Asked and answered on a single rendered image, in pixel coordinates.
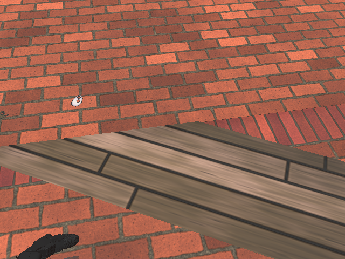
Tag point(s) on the left robot hand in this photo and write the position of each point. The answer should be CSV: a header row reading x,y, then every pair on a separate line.
x,y
48,245

